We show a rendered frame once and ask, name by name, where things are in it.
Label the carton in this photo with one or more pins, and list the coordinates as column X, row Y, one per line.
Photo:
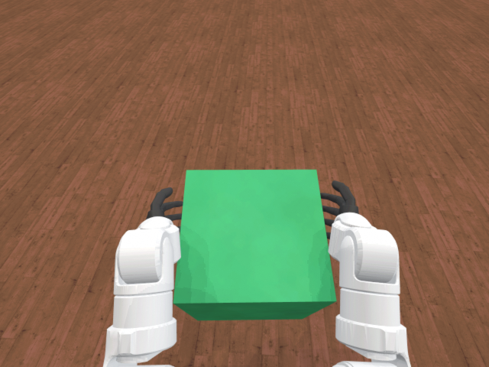
column 253, row 246

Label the robot right forearm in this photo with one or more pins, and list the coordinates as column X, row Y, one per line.
column 369, row 274

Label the left robot hand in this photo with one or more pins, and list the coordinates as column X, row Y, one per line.
column 158, row 207

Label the robot left forearm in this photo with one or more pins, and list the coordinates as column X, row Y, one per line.
column 143, row 322

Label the right robot hand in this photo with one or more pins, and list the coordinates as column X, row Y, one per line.
column 347, row 203

